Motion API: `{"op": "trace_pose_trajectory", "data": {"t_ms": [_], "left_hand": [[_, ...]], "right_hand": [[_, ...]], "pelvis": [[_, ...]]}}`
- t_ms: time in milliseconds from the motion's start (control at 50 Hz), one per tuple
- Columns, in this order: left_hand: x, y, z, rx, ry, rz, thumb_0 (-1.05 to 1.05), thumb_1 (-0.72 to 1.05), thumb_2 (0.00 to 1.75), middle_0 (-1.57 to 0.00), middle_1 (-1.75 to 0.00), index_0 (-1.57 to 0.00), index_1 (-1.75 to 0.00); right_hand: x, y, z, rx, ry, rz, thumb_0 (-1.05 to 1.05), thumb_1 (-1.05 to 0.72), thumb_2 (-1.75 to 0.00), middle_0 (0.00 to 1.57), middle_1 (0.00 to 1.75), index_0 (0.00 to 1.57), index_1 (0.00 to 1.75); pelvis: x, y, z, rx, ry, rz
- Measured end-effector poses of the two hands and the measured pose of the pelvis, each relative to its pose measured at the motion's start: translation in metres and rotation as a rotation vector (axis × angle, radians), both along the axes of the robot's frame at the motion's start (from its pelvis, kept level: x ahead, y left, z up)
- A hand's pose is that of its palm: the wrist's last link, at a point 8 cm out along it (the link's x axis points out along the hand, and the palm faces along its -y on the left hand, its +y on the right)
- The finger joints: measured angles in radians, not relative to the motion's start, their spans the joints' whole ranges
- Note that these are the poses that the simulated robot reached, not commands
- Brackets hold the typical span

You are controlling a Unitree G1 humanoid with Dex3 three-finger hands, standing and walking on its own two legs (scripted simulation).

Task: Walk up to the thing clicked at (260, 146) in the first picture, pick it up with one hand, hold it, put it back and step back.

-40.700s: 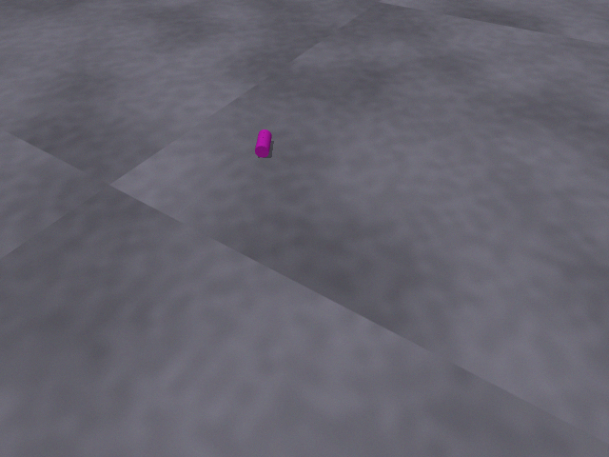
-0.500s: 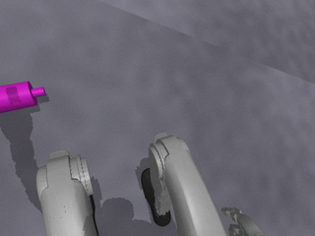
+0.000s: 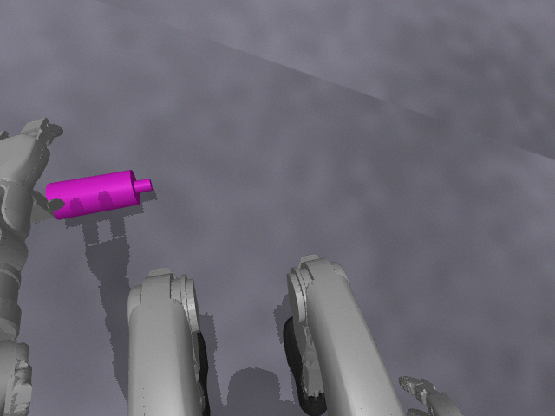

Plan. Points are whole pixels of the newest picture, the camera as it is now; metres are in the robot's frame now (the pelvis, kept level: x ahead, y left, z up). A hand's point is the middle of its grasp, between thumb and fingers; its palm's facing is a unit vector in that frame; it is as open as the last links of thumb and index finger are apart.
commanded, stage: home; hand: left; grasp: from above
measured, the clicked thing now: (104, 192) +0.51 +0.32 -0.36
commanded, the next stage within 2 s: none
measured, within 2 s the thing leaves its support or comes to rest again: neither
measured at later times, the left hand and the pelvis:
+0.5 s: hand out of the picture +0.26 +0.26 +0.09, palm faces -0.03 -0.88 -0.48, open 7.4 cm; pelvis +0.02 +0.00 +0.19, yaw +7 degrees
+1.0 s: hand out of the picture +0.22 +0.21 +0.27, palm faces +0.22 -0.95 -0.20, open 7.4 cm; pelvis +0.09 +0.00 +0.32, yaw +10 degrees
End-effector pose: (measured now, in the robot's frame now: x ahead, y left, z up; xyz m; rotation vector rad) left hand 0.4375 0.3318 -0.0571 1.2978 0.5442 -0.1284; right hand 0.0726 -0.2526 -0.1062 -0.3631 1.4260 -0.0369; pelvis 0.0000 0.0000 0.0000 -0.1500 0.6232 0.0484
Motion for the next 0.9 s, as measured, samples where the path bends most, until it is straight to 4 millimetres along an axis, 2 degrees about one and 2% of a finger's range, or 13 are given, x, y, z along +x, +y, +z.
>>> {"op": "trace_pose_trajectory", "data": {"t_ms": [100, 180, 280, 380, 520, 700, 800, 900], "left_hand": [[-0.045, 0.004, 0.043, -0.131, -0.032, 0.102, 0.00, 0.44, 0.87, -0.22, -0.39, -0.21, -0.40], [-0.084, 0.003, 0.075, -0.232, -0.028, 0.195, 0.00, 0.66, 0.88, -0.22, -0.34, -0.21, -0.35], [-0.130, -0.007, 0.111, -0.366, -0.002, 0.306, 0.01, 0.80, 0.89, -0.22, -0.32, -0.21, -0.32], [-0.165, -0.020, 0.145, -0.500, 0.004, 0.431, 0.01, 0.86, 0.89, -0.22, -0.31, -0.21, -0.31], [-0.195, -0.036, 0.196, -0.669, 0.000, 0.607, 0.01, 0.88, 0.90, -0.22, -0.30, -0.21, -0.31], [-0.217, -0.057, 0.269, -0.823, 0.012, 0.778, 0.01, 0.89, 0.90, -0.21, -0.30, -0.21, -0.30], [-0.227, -0.067, 0.304, -0.898, 0.012, 0.836, 0.01, 0.90, 0.90, -0.21, -0.30, -0.21, -0.30], [-0.236, -0.076, 0.335, -0.940, -0.005, 0.842, 0.01, 0.90, 0.90, -0.21, -0.30, -0.20, -0.30]], "right_hand": [[0.041, -0.005, 0.036, -0.019, -0.120, 0.021, 0.00, -0.90, -0.90, 0.20, 0.30, 0.20, 0.30], [0.077, -0.001, 0.073, -0.017, -0.251, 0.046, 0.00, -0.91, -0.90, 0.20, 0.30, 0.20, 0.30], [0.114, 0.012, 0.124, 0.004, -0.405, 0.076, 0.00, -0.91, -0.90, 0.20, 0.30, 0.20, 0.30], [0.139, 0.028, 0.172, 0.034, -0.525, 0.092, 0.00, -0.91, -0.90, 0.20, 0.30, 0.20, 0.30], [0.156, 0.044, 0.228, 0.072, -0.618, 0.085, 0.01, -0.90, -0.90, 0.20, 0.30, 0.20, 0.30], [0.158, 0.048, 0.289, 0.068, -0.657, 0.035, 0.01, -0.90, -0.90, 0.20, 0.30, 0.20, 0.30], [0.160, 0.043, 0.319, 0.043, -0.688, 0.007, 0.01, -0.90, -0.90, 0.20, 0.30, 0.20, 0.30], [0.169, 0.039, 0.343, 0.025, -0.744, -0.002, 0.01, -0.90, -0.90, 0.20, 0.30, 0.20, 0.30]], "pelvis": [[-0.001, 0.000, 0.036, 0.012, -0.017, 0.014], [-0.002, 0.000, 0.068, 0.020, -0.048, 0.029], [0.000, 0.001, 0.110, 0.030, -0.096, 0.051], [0.006, 0.000, 0.149, 0.044, -0.143, 0.073], [0.021, -0.001, 0.200, 0.069, -0.209, 0.097], [0.050, 0.000, 0.263, 0.096, -0.298, 0.116], [0.066, 0.002, 0.290, 0.110, -0.345, 0.120], [0.079, 0.003, 0.307, 0.122, -0.384, 0.124]]}}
